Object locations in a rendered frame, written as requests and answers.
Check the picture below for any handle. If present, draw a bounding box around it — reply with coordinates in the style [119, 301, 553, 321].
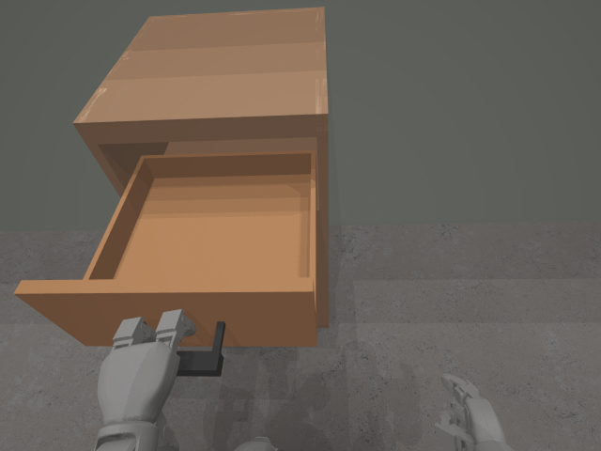
[143, 321, 225, 377]

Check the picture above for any cabinet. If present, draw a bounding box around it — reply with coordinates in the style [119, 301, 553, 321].
[72, 7, 329, 328]

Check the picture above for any left robot hand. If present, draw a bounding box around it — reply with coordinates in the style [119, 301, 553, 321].
[98, 309, 196, 451]

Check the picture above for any right robot hand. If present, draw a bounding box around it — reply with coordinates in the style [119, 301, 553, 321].
[435, 374, 508, 451]

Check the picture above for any drawer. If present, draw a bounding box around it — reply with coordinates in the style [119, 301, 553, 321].
[13, 150, 317, 347]

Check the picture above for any robot left forearm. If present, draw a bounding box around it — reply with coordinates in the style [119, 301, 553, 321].
[94, 421, 160, 451]

